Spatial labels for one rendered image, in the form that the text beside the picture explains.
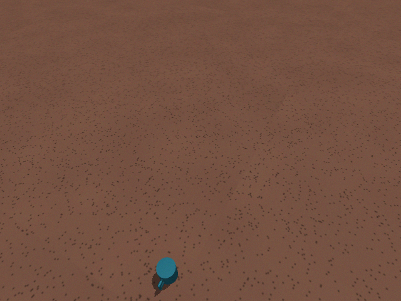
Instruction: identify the mug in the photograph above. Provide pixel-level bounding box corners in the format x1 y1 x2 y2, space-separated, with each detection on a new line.
156 257 178 290

